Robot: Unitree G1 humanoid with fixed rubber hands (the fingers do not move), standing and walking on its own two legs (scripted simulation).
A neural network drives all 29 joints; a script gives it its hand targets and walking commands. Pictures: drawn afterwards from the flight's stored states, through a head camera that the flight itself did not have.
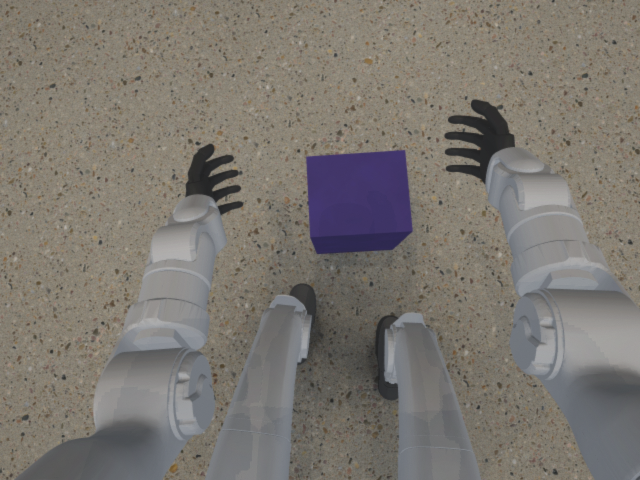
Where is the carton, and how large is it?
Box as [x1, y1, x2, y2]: [306, 150, 412, 253]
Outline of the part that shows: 404,150 306,157 310,237 317,253 392,249 412,230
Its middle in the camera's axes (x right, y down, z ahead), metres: +0.08 -0.07 +0.91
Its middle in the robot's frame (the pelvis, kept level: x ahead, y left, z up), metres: +0.51 +0.00 -0.51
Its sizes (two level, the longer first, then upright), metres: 0.203 0.169 0.276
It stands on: the floor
